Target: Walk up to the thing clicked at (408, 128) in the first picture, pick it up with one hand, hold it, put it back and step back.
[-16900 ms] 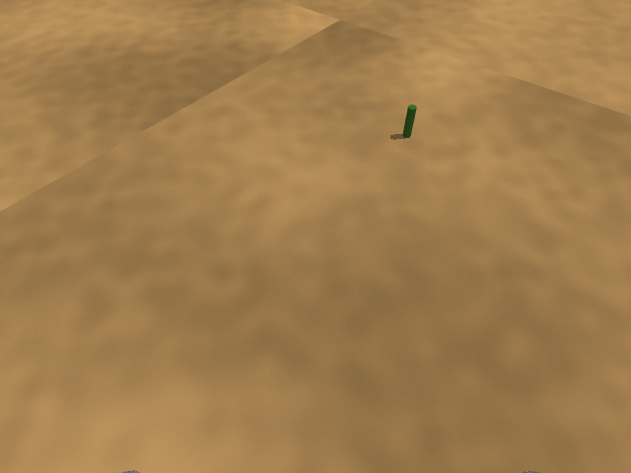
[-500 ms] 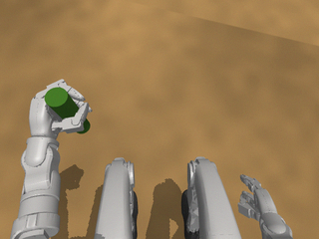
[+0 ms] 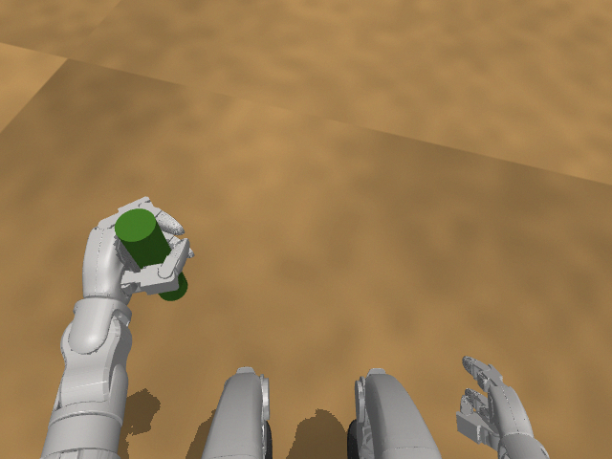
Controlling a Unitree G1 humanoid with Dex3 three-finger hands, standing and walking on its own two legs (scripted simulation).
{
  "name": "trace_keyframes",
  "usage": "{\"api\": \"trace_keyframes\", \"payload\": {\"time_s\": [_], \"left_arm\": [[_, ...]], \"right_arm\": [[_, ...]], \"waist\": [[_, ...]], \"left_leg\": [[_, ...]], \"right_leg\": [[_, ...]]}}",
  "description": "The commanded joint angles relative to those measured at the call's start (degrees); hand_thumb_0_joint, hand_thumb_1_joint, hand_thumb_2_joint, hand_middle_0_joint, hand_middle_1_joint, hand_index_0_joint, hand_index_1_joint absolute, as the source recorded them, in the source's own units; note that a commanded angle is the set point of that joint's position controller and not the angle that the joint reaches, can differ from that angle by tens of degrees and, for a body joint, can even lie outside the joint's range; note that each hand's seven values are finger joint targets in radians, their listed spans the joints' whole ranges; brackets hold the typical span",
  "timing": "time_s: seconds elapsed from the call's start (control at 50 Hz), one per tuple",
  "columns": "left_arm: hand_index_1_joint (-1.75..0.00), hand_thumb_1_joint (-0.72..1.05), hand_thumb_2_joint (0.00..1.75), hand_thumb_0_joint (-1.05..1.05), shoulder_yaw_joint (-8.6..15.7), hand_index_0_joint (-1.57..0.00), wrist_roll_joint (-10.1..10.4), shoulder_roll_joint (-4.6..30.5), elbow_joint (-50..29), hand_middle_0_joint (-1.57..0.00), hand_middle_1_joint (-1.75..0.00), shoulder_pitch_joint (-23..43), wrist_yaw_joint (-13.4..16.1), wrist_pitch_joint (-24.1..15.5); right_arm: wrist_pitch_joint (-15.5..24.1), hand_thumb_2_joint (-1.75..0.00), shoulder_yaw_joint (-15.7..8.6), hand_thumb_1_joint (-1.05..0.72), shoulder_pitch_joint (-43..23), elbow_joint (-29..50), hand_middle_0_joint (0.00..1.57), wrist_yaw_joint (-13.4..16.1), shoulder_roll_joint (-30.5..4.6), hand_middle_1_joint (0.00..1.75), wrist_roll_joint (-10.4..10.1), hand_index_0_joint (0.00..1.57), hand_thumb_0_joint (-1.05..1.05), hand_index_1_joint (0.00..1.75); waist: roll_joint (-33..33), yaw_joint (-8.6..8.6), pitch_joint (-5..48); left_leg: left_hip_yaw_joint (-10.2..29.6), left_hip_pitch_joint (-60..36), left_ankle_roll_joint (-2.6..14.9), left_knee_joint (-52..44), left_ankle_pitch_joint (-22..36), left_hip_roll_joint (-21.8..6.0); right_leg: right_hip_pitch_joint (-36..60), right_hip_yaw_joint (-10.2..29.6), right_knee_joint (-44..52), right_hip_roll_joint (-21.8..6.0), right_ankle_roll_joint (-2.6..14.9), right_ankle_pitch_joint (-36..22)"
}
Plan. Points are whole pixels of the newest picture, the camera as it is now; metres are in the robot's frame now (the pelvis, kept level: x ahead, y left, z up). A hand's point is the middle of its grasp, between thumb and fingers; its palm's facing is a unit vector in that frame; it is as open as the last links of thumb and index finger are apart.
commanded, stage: lift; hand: left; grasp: from the side
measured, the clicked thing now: (157, 260) +0.35 +0.20 +0.02
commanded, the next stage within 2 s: hold in 0.86 s
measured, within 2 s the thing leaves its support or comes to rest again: neither
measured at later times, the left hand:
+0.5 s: hand (158, 218) +0.35 +0.17 +0.11, palm faces +0.00 -1.00 -0.01, open 5.3 cm
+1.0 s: hand (160, 197) +0.36 +0.16 +0.14, palm faces -0.02 -1.00 +0.00, open 5.3 cm
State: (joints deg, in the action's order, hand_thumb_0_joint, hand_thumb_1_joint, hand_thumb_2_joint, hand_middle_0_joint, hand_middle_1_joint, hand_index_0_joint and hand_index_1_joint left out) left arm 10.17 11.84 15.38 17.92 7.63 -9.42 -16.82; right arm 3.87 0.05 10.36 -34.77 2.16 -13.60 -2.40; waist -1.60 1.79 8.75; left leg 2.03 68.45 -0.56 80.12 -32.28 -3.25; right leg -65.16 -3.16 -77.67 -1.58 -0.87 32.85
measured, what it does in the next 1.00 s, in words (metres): rises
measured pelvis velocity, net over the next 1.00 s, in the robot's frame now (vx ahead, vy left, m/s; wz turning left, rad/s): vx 0.03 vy -0.01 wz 0.01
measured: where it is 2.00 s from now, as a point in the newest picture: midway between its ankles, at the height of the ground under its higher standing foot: outside the picture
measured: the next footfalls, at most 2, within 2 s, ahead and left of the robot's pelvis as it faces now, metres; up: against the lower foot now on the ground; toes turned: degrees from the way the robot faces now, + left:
none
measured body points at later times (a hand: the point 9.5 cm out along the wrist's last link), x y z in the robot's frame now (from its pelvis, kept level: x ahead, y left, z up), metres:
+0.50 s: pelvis +0.02 +0.00 +0.06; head +0.09 +0.00 +0.51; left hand +0.35 +0.22 +0.11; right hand +0.15 -0.25 -0.04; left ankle +0.05 +0.12 -0.60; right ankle +0.04 -0.13 -0.60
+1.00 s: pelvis +0.03 -0.01 +0.09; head +0.08 -0.01 +0.54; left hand +0.36 +0.21 +0.14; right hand +0.16 -0.26 -0.02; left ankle +0.05 +0.12 -0.60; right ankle +0.04 -0.13 -0.60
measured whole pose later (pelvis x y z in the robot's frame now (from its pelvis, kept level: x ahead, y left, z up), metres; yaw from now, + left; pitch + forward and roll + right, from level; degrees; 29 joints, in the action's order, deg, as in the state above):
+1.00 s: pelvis +0.03 -0.01 +0.09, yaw +0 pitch +9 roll -1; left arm 9.5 12.5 12.7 25.5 8.6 -12.3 -19.9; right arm 2.2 0.0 13.4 -37.5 2.7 -13.3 -1.0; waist -1.1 1.4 3.0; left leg -0.1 37.8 -1.4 53.6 -24.6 -3.4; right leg -35.9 -2.4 -52.4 -1.0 -0.3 25.4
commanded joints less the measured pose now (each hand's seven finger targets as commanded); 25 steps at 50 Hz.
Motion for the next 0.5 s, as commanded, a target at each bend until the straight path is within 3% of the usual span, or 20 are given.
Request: {"api": "trace_keyframes", "payload": {"time_s": [0.0,0.02,0.04,0.08,0.14,0.3,0.32,0.38,0.4,0.48], "left_arm": [[-1.36,0.59,1.25,0.0,3.07,-1.34,1.19,7.43,-13.13,-1.32,-1.37,13.38,0.03,-5.15],[-1.36,0.58,1.26,0.0,3.27,-1.33,1.33,7.61,-13.52,-1.31,-1.38,13.18,0.22,-5.31],[-1.36,0.59,1.26,0.0,2.0,-1.34,1.27,6.1,-10.7,-1.32,-1.38,11.79,-0.01,-4.99],[-1.36,0.58,1.26,0.0,3.09,-1.34,0.99,8.18,-12.74,-1.32,-1.38,12.75,-0.05,-5.49],[-1.37,0.57,1.26,0.0,1.52,-1.34,0.87,6.6,-11.83,-1.32,-1.38,13.31,-0.22,-5.65],[-1.37,0.59,1.27,0.0,2.15,-1.34,0.83,7.0,-10.06,-1.32,-1.39,14.1,-0.31,-5.41],[-1.38,0.56,1.28,0.0,0.81,-1.34,1.08,4.97,-7.72,-1.32,-1.39,12.77,-0.62,-5.38],[-1.37,0.55,1.28,0.0,2.84,-1.32,1.16,6.83,-9.25,-1.31,-1.38,14.79,-0.29,-5.96],[-1.37,0.56,1.27,0.0,2.22,-1.33,1.03,5.94,-7.01,-1.31,-1.38,12.64,-0.46,-5.71],[-1.37,0.58,1.28,0.0,1.52,-1.31,0.87,5.19,-6.31,-1.29,-1.38,12.62,-1.19,-6.09]], "right_arm": [[2.23,-0.89,-3.16,-0.87,1.48,5.67,0.2,0.59,-8.05,0.3,0.03,0.2,0.0,0.3],[2.2,-0.89,-3.19,-0.87,1.36,5.72,0.2,0.66,-8.03,0.3,0.03,0.2,0.0,0.3],[2.25,-0.89,-3.03,-0.88,1.79,5.61,0.2,0.72,-7.97,0.3,0.07,0.2,0.0,0.3],[2.22,-0.89,-3.18,-0.87,2.16,5.48,0.2,0.87,-7.96,0.3,0.19,0.2,0.0,0.3],[2.23,-0.89,-3.08,-0.88,2.51,5.02,0.2,0.81,-7.95,0.3,0.43,0.2,0.0,0.3],[1.82,-0.89,-3.2,-0.87,3.03,4.9,0.2,0.91,-7.86,0.3,0.63,0.2,0.0,0.3],[1.79,-0.89,-2.83,-0.88,2.97,4.83,0.2,0.81,-7.6,0.3,0.59,0.2,0.0,0.3],[1.77,-0.89,-3.29,-0.87,2.68,5.25,0.2,0.96,-7.68,0.3,0.66,0.2,0.0,0.3],[1.74,-0.89,-3.12,-0.88,2.97,4.84,0.2,1.08,-7.42,0.3,0.76,0.2,0.0,0.3],[1.53,-0.89,-3.07,-0.87,2.8,4.73,0.2,0.87,-7.32,0.3,0.97,0.2,0.0,0.3]], "waist": [[-3.66,-0.29,20.11],[-3.76,-0.62,20.13],[-2.63,0.42,19.45],[-1.64,-0.11,19.21],[-1.21,0.45,18.47],[-0.85,-0.23,15.73],[0.04,0.27,14.55],[-0.18,-0.43,14.13],[1.99,-0.16,13.94],[0.11,-0.42,13.27]], "left_leg": [[2.21,-22.65,0.51,-16.58,9.69,1.59],[1.91,-23.94,0.46,-17.17,10.35,1.64],[1.84,-24.5,0.54,-17.62,11.32,1.62],[0.76,-24.49,0.83,-18.29,12.17,2.02],[0.48,-26.75,0.84,-19.86,13.5,1.88],[-0.03,-31.44,0.59,-24.89,15.03,1.87],[0.15,-31.82,0.59,-25.59,15.08,1.74],[-0.97,-32.18,0.82,-26.52,15.03,2.04],[-1.17,-31.65,1.06,-26.67,15.69,2.07],[-0.98,-34.22,0.76,-28.8,16.25,2.01]], "right_leg": [[11.09,0.49,13.59,1.85,2.28,-11.73],[11.99,0.49,14.39,1.86,2.25,-12.17],[12.92,0.38,15.21,1.94,2.19,-13.13],[16.31,0.73,17.21,1.89,2.02,-14.37],[18.32,0.77,18.9,1.94,1.94,-15.81],[23.45,0.65,23.84,2.1,1.82,-16.97],[23.87,0.49,24.16,2.19,1.85,-17.01],[26.64,1.24,26.36,1.92,1.56,-17.49],[28.5,1.41,26.98,1.84,1.26,-18.42],[28.97,1.14,27.88,1.95,1.65,-18.62]]}}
